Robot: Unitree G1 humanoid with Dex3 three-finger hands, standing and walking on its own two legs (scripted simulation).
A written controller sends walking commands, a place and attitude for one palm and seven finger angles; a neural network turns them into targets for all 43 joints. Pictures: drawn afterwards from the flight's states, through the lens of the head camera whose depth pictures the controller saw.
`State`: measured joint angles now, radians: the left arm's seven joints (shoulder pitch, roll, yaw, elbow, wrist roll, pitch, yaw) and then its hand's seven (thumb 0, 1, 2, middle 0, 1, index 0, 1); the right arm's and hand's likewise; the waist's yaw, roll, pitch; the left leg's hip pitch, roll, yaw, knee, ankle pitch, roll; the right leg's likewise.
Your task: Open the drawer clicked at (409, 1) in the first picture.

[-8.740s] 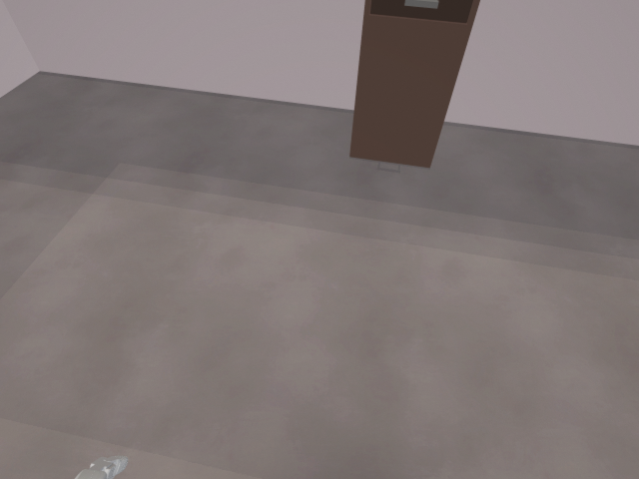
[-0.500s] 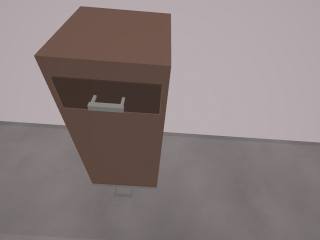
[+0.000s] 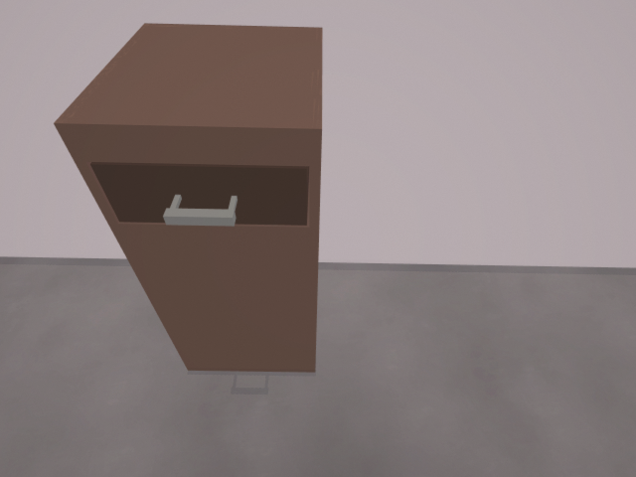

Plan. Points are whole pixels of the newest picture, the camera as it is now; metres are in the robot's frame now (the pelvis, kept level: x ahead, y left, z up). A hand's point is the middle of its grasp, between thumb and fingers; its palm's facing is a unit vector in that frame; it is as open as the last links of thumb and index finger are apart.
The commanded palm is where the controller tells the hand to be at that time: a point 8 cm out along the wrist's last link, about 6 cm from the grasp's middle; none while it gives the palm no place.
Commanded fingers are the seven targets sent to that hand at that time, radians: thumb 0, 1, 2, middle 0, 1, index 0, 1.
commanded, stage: come to a stop and stand still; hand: left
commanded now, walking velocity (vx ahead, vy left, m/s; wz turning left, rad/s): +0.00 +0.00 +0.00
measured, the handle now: (202, 208) +0.55 +0.24 +0.00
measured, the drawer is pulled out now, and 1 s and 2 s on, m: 0.00 0.00 0.00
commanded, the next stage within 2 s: look again from close up in 0.50 s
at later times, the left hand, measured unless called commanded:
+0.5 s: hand out of the picture +0.01 +0.21 -0.15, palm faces +0.04 -0.95 -0.29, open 7.4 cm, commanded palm none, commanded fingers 0.00 0.90 0.90 -0.20 -0.30 -0.20 -0.30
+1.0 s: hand out of the picture +0.00 +0.17 -0.17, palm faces +0.03 -0.98 -0.18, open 7.3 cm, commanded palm none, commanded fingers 0.00 0.90 0.90 -0.20 -0.30 -0.20 -0.30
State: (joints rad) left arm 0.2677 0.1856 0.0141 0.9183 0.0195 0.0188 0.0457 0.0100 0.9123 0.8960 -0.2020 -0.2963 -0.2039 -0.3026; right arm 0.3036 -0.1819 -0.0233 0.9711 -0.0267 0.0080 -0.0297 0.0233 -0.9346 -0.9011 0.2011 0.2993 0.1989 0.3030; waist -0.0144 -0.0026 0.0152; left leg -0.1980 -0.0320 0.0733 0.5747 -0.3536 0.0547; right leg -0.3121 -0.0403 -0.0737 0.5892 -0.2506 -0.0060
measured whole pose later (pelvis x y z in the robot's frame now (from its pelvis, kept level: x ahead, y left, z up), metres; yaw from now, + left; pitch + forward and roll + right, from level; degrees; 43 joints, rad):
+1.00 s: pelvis +0.00 +0.00 +0.01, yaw +1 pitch -2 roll +0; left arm 0.28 0.16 -0.01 1.10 0.01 -0.02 0.04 0.01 0.91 0.90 -0.20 -0.30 -0.21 -0.30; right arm 0.27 -0.17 0.02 1.13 -0.01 0.00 -0.01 0.00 -0.91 -0.90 0.20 0.30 0.20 0.30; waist 0.00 -0.02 0.02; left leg -0.12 -0.02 0.05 0.41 -0.26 0.04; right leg -0.21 -0.02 -0.09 0.38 -0.14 -0.01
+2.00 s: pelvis +0.03 -0.03 -0.01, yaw -1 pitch +7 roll +2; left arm 0.35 0.37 -0.05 -0.08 1.01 0.02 0.32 0.00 0.16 0.58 -0.27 -0.77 -0.28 -0.78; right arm 0.09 -0.20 0.05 0.56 -0.05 0.11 0.02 0.01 -0.91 -0.90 0.20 0.30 0.20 0.30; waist 0.10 0.03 -0.07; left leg -0.38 -0.01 0.04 0.67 -0.42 0.00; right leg -0.51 0.05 -0.01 0.72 -0.34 -0.08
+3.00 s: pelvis +0.01 +0.01 +0.01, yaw +0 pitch +1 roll +0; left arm -0.11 0.50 -0.05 0.01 0.91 -0.01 0.02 0.00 -0.49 0.30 -0.32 -1.20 -0.32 -1.20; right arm 0.17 -0.26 0.01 0.62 0.01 0.13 0.01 0.01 -0.91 -0.90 0.20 0.30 0.20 0.30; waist 0.10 0.08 0.01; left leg -0.18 -0.07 0.00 0.44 -0.28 0.06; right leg -0.28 0.00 -0.01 0.46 -0.20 -0.02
